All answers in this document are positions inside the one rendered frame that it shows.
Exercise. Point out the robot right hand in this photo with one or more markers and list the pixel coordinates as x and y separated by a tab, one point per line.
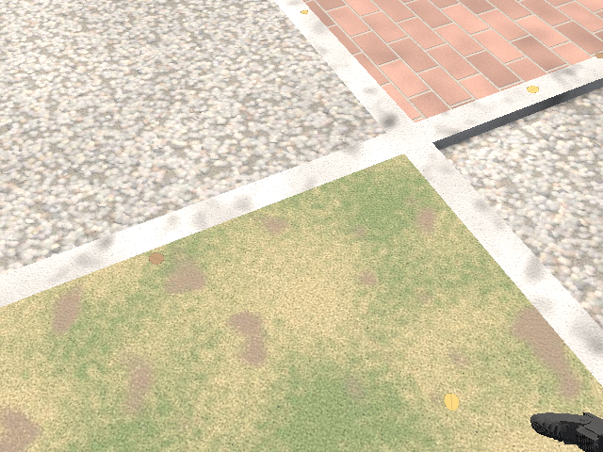
586	431

